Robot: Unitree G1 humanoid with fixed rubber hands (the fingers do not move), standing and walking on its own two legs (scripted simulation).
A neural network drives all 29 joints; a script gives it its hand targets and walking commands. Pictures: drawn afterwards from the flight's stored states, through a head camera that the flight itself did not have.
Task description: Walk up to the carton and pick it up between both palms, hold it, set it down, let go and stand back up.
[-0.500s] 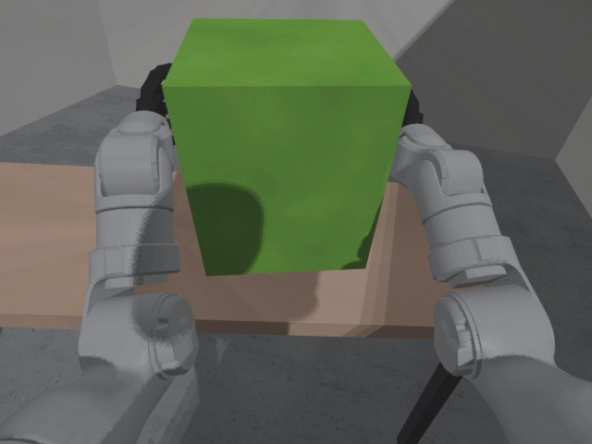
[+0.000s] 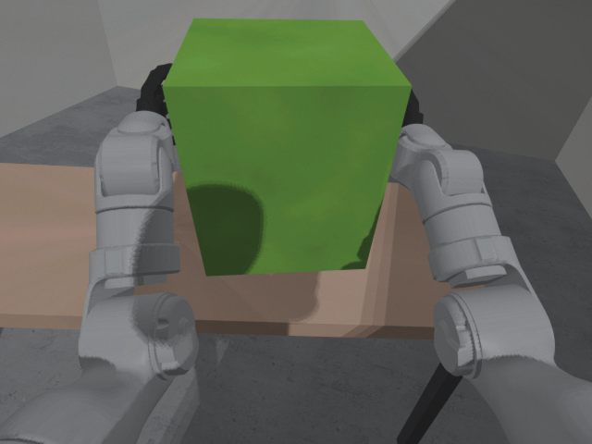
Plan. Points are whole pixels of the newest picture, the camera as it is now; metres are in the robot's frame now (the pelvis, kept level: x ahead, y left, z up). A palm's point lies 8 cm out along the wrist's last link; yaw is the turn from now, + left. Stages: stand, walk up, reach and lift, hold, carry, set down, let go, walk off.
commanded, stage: hold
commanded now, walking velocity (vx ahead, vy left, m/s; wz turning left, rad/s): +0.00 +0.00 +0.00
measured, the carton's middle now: (283, 149) +0.39 +0.02 +0.26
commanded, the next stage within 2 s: set down in 0.46 s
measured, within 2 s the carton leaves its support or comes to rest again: neither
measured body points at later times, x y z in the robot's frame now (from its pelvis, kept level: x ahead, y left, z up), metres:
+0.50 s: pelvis +0.00 +0.00 +0.00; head -0.07 +0.02 +0.44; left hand +0.39 +0.17 +0.30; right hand +0.39 -0.13 +0.29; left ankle -0.01 +0.11 -0.75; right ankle +0.05 -0.12 -0.75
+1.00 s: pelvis +0.01 +0.01 +0.00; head -0.06 +0.03 +0.44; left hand +0.41 +0.19 +0.30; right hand +0.42 -0.12 +0.27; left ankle -0.01 +0.11 -0.75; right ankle +0.05 -0.12 -0.75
